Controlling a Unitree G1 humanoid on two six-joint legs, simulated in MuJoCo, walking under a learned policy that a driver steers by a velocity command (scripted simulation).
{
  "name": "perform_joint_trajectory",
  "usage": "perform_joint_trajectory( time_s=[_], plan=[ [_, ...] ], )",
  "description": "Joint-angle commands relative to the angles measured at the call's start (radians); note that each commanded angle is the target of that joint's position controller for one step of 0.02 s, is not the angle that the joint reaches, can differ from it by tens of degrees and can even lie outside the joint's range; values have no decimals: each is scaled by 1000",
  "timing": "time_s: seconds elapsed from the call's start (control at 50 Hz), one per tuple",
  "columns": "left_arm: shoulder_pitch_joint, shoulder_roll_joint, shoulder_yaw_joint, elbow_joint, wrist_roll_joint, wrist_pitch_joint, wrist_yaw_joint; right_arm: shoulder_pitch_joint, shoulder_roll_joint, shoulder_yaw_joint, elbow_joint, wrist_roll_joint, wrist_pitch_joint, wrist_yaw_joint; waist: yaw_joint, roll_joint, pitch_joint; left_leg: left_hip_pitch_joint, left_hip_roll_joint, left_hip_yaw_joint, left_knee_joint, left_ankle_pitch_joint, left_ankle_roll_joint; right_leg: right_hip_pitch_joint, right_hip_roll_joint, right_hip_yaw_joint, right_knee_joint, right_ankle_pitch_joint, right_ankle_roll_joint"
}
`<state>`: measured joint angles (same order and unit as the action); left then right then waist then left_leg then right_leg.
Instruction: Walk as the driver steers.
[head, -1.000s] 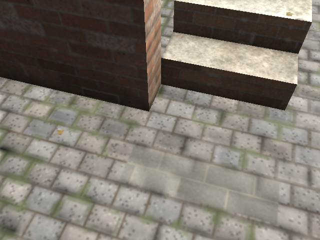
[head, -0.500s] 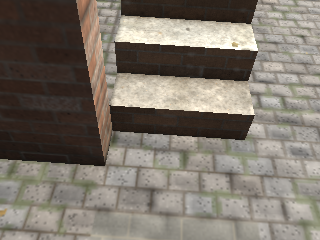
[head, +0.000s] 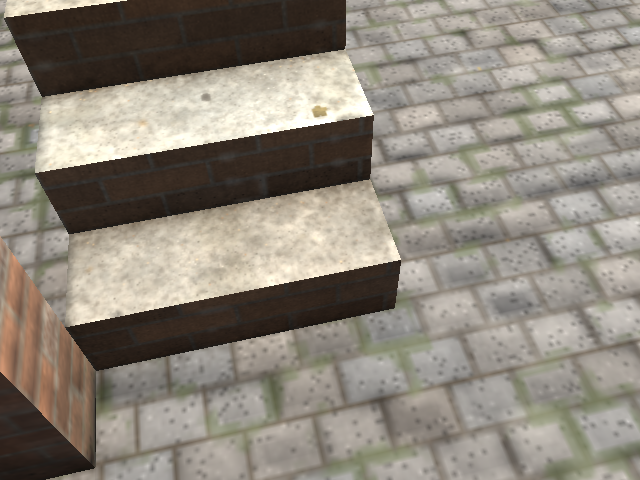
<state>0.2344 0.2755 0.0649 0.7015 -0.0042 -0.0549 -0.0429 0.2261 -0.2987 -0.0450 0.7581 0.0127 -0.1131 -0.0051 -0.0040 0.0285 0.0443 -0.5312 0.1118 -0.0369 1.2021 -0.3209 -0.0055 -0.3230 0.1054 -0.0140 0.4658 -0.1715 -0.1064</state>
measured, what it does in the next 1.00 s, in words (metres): walks ahead, turning left: left foot, then right foot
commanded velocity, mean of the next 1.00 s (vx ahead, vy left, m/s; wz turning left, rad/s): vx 0.50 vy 0.00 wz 0.40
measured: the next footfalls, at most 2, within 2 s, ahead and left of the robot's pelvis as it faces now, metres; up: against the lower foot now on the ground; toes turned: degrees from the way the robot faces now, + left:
left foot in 0.38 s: +0.35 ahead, +0.13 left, +0.00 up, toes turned +11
right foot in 0.80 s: +0.60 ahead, +0.01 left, +0.00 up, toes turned +25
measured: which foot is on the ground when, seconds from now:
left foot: up 0.00-0.36, down 0.38-0.80, up 0.82-1.00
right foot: down 0.00-0.40, up 0.42-0.78, down 0.80-1.00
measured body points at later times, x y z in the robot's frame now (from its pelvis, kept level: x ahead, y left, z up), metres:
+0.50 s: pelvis +0.28 +0.05 +0.00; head +0.31 +0.07 +0.45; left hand +0.29 +0.32 -0.13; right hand +0.43 -0.20 -0.12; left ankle +0.31 +0.12 -0.73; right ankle +0.18 -0.08 -0.64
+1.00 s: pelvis +0.50 +0.07 +0.01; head +0.53 +0.07 +0.45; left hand +0.45 +0.34 -0.11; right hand +0.75 -0.08 -0.11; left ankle +0.43 +0.17 -0.65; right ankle +0.56 -0.01 -0.74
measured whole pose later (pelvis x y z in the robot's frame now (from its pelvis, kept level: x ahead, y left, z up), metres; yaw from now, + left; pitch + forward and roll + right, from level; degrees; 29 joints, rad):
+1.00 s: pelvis +0.50 +0.07 +0.01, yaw +29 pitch +1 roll -1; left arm 0.27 0.22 0.02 0.78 0.03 -0.09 0.01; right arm 0.19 -0.28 -0.06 0.70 -0.05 0.00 0.01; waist 0.02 0.07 0.04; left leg -0.54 -0.03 -0.06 1.16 -0.35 0.01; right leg -0.23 0.01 -0.09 0.39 -0.18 -0.03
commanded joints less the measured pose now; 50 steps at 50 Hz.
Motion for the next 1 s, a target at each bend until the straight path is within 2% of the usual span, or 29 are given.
perform_joint_trajectory(
  time_s=[0.02,0.06,0.08,0.12,0.16,0.24,0.28,0.32,0.36,0.38,0.4,0.42,0.44,0.46,0.48,0.5,0.52,0.58,0.64,0.72,0.76,0.8,0.82,0.84,0.86,0.88,0.92,0.96,1.0],
  plan=[
    [-30,105,22,-54,8,-45,5,101,-94,-30,-22,-7,25,-6,-36,-73,-107,-72,57,-23,-52,109,-9,114,-288,243,-258,353,-172],
    [6,119,24,-22,11,-55,12,46,-78,-26,-39,-8,36,-9,-18,-70,-68,-128,56,-23,-134,208,-17,117,-276,169,-281,411,-151],
    [107,119,18,29,30,-41,11,45,-23,-4,-35,-80,67,26,-19,-47,-30,-92,25,51,-197,227,-12,89,-242,97,-303,439,-101],
    [115,102,12,36,29,-39,10,-3,-21,-5,-38,-57,83,49,9,-82,-5,-83,1,50,-303,340,4,112,-215,36,-310,423,-43],
    [117,105,11,40,28,-41,15,-55,-28,-5,-46,-37,83,60,32,-99,2,-97,-23,28,-392,411,18,178,-239,20,-326,373,-20],
    [152,111,9,81,32,-48,40,-164,-29,2,-73,-38,75,56,63,-82,61,-141,-43,46,-527,362,30,337,-299,-4,-355,348,-44],
    [153,111,5,106,36,-48,46,-179,-23,5,-84,-40,70,56,61,-75,66,-116,-64,79,-597,279,51,415,-320,-22,-309,439,-54],
    [142,135,9,118,35,-46,60,-130,-45,-1,-80,-46,73,49,33,-102,17,-39,-113,123,-631,177,95,480,-327,-52,-182,749,-38],
    [151,162,9,130,37,-34,67,25,-70,-16,-45,-56,63,36,-29,-106,-95,139,-194,158,-695,100,153,497,-310,-87,107,990,-26],
    [135,162,3,118,31,-32,74,186,-103,-32,-6,-72,52,30,-104,-77,-185,365,-154,83,-742,142,201,364,-291,-110,332,863,-4],
    [169,84,-24,54,-2,-48,65,314,-240,-75,-2,-85,53,16,-119,129,-325,720,124,-333,-732,130,352,-13,-183,-146,723,468,49],
    [141,94,-18,44,17,-53,55,264,-231,-79,2,-46,58,24,-85,199,-358,838,247,-731,-874,262,438,-297,2,-18,917,-343,75],
    [66,115,-19,35,34,-57,45,221,-198,-74,13,-21,66,28,-85,59,-232,761,194,-552,-879,223,401,-384,-96,97,901,-260,64],
    [33,109,-24,24,27,-67,37,168,-147,-63,7,-19,73,27,-69,3,-135,642,167,-449,-907,252,370,-384,-140,88,829,-191,68],
    [23,104,-26,26,30,-63,37,131,-110,-51,6,-17,76,24,-35,-47,-64,531,120,-369,-942,321,322,-344,-175,78,730,-167,77],
    [22,98,-29,21,50,-47,38,105,-89,-43,11,-11,74,19,-6,-44,-34,448,77,-314,-965,385,298,-292,-187,72,669,-163,98],
    [40,80,-33,23,56,-26,32,88,-81,-37,4,-16,72,7,6,-11,-51,426,48,-286,-975,433,292,-253,-186,71,645,-149,117],
    [15,58,-38,4,51,-15,25,102,-134,-54,0,-21,54,-6,20,-9,-51,355,5,-206,-975,617,276,-218,-160,29,531,-88,145],
    [-92,36,-54,-34,42,-14,21,88,-138,-59,-3,-16,60,0,-4,47,-36,274,-79,-143,-958,537,221,-138,-136,-8,314,52,168],
    [-140,59,-52,-50,22,-20,35,122,-145,-63,-9,-23,65,9,-46,63,-66,331,-41,-218,-850,609,192,-79,-114,12,191,103,161],
    [-45,64,-46,-23,23,-29,46,73,-131,-61,-31,-36,63,1,2,72,-105,295,-26,-277,-765,584,181,72,-91,31,163,67,147],
    [102,102,-25,14,40,-40,62,13,-110,-53,-53,-25,55,2,104,-19,-119,222,-116,-260,-534,552,139,271,-100,34,-15,56,119],
    [194,169,-10,10,63,-49,77,9,-25,-28,-85,-12,46,0,134,-169,-168,116,-187,-170,-260,302,99,391,-338,262,-113,19,62],
    [154,268,17,14,51,-27,80,153,17,-16,-116,-11,54,-3,22,-418,-227,-88,-277,-73,-111,-252,75,477,-551,625,-208,51,-70],
    [89,163,5,-3,50,-15,72,144,-66,-24,-67,-47,84,-16,17,-189,-161,-140,-160,-66,25,-230,77,382,-541,642,-193,-217,-105],
    [41,85,-15,-21,39,-12,66,80,-82,-33,-69,-61,95,-5,25,-79,-79,-139,-136,-67,44,-151,68,271,-477,531,-224,-309,-89],
    [15,61,-24,-6,35,-18,64,8,-55,-30,-105,-66,104,11,18,-94,-5,-129,-84,-58,29,-58,42,166,-407,308,-272,-99,-52],
    [86,64,-20,43,32,-41,57,17,-11,-16,-109,-72,104,17,18,-107,-30,-85,-99,-57,5,8,17,152,-353,192,-273,158,-66],
    [109,57,-20,67,26,-58,48,7,4,-11,-117,-66,107,15,8,-96,-75,-84,-121,-50,-65,3,-7,207,-345,133,-236,414,-91]
  ],
)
